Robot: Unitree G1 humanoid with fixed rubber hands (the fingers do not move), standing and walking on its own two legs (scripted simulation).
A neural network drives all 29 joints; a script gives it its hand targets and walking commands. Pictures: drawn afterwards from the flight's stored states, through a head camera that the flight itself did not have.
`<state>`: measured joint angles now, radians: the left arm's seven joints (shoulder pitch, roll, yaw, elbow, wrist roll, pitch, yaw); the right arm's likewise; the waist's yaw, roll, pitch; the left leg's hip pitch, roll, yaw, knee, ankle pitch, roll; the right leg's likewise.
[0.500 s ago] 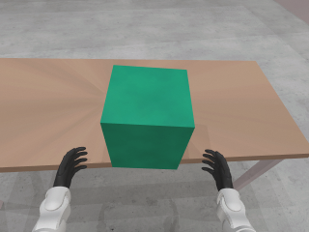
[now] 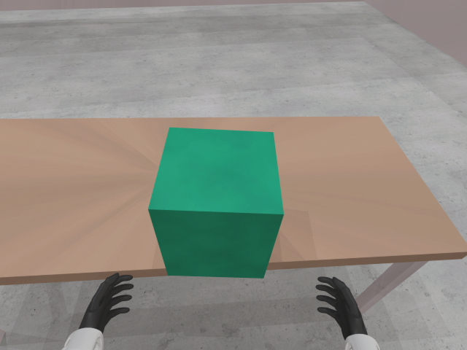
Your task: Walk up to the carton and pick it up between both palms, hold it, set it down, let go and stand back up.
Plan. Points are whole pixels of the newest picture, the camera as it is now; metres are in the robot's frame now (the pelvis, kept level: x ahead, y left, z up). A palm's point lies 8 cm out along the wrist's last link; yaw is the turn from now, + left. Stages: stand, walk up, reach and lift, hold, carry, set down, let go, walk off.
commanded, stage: set down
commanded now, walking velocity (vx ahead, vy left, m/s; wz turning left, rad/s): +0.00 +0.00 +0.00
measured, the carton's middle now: (218, 206) +0.40 +0.05 -0.02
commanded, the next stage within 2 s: let go in 0.42 s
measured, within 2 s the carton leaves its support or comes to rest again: neither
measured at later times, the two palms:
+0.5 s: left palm out of the picture +0.13 +0.23 -0.08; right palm out of the picture +0.13 -0.21 -0.08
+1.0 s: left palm out of the picture +0.13 +0.22 -0.08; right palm out of the picture +0.11 -0.23 -0.09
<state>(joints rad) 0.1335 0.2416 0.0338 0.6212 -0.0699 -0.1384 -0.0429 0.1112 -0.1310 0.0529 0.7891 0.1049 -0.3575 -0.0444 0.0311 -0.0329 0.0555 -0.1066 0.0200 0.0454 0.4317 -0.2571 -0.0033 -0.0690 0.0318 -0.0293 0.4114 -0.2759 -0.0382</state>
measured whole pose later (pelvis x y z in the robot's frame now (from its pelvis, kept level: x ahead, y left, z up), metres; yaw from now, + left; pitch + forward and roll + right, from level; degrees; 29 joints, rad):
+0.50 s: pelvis -0.02 +0.00 +0.00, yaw +0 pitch -5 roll +0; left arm 0.19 0.22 0.01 0.56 -0.01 0.09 0.01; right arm 0.16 -0.14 -0.01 0.79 0.00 -0.20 0.01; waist 0.02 -0.03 0.07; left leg -0.09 0.02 0.05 0.38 -0.21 -0.01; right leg -0.06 0.03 -0.03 0.37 -0.23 -0.04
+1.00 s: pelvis -0.03 +0.00 +0.00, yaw -2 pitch -3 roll +0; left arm 0.21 0.20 0.01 0.55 0.03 0.07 0.01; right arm 0.17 -0.20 -0.03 0.73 -0.03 -0.07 0.03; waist 0.02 -0.01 0.04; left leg -0.16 0.04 0.08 0.45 -0.23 0.00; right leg -0.15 0.04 0.00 0.44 -0.24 -0.04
